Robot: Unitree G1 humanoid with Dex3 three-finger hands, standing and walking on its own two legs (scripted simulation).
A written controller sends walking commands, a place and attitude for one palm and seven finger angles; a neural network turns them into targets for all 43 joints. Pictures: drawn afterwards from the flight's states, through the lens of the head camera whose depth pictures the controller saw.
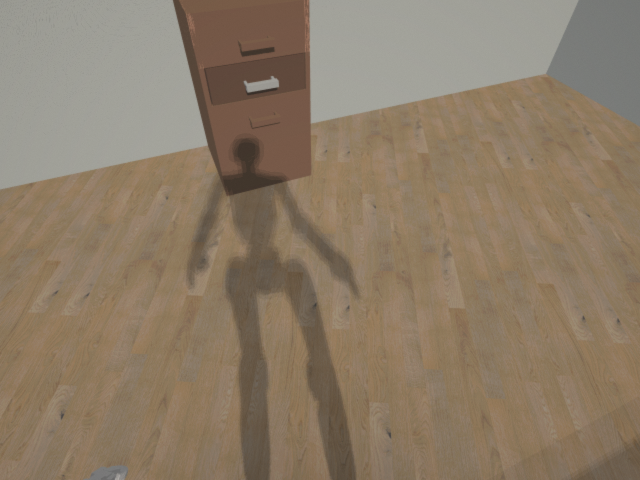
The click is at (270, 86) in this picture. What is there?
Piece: drawer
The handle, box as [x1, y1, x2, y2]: [244, 76, 278, 92]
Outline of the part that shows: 278,81 276,78 275,79 271,76 269,80 247,83 246,81 244,81 244,84 248,92 278,86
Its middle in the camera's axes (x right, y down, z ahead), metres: -0.24 -0.61 +1.51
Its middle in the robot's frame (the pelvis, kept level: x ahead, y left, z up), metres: +1.51 +0.31 -0.23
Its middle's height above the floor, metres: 0.54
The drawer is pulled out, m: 0.00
